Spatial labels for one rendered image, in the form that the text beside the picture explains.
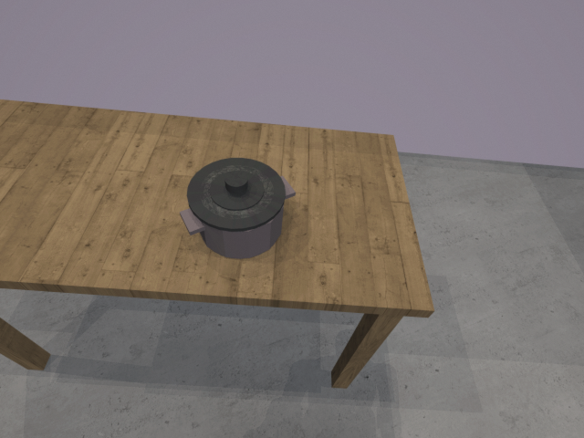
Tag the knob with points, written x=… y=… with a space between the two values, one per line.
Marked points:
x=236 y=182

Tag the lid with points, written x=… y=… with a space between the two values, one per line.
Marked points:
x=213 y=205

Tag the table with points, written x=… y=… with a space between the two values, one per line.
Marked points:
x=90 y=203

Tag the pot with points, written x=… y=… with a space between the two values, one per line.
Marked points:
x=238 y=245

